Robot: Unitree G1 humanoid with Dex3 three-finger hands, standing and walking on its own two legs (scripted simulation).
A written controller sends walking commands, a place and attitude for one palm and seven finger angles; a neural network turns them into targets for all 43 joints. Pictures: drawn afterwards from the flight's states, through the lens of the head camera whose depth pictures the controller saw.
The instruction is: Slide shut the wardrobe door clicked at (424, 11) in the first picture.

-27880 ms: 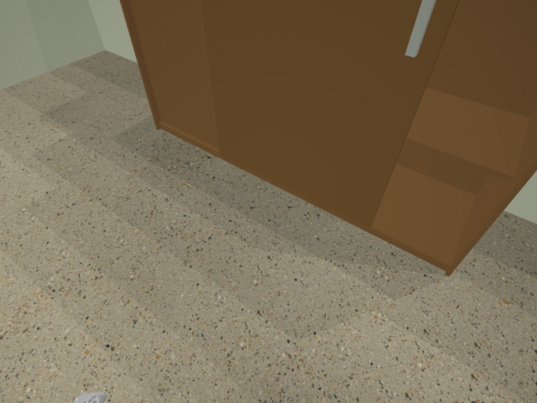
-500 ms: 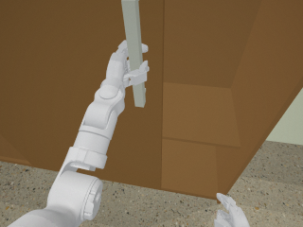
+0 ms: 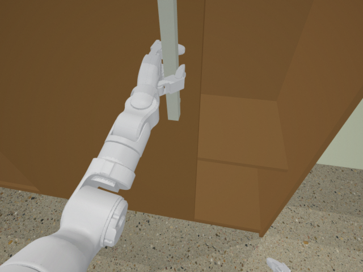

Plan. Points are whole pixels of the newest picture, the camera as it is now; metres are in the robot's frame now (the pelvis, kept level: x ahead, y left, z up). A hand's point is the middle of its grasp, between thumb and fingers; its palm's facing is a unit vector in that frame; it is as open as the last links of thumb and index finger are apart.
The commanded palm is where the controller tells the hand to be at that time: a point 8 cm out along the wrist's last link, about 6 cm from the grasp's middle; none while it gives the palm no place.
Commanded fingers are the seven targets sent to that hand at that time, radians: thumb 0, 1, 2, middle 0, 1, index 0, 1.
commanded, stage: step sideways, sliding the door along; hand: left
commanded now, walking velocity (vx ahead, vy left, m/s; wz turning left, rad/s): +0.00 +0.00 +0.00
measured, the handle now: (173, 61) +0.50 +0.06 +0.24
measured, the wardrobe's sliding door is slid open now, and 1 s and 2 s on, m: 0.36 0.27 0.02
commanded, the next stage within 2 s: none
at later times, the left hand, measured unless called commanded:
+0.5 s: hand (185, 81) +0.45 +0.03 +0.22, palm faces +0.11 -0.99 -0.12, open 6.7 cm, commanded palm +0.42 +0.01 +0.23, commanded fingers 0.00 0.90 0.90 -0.45 -1.40 -0.45 -1.40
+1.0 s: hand (223, 85) +0.45 -0.05 +0.21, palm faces +0.23 -0.96 -0.17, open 7.2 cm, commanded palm +0.41 -0.07 +0.23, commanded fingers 0.00 0.90 0.90 -0.45 -1.40 -0.45 -1.40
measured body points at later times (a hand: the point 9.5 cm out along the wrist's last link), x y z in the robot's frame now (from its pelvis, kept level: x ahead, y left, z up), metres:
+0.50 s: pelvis +0.01 -0.09 -0.01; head +0.10 -0.10 +0.43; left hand +0.44 +0.08 +0.22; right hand +0.18 -0.31 -0.15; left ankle +0.00 +0.06 -0.73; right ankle +0.01 -0.14 -0.74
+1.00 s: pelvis +0.10 -0.22 -0.02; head +0.19 -0.22 +0.42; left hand +0.43 +0.00 +0.22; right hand +0.37 -0.36 -0.11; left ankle +0.02 +0.01 -0.73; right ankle +0.13 -0.30 -0.74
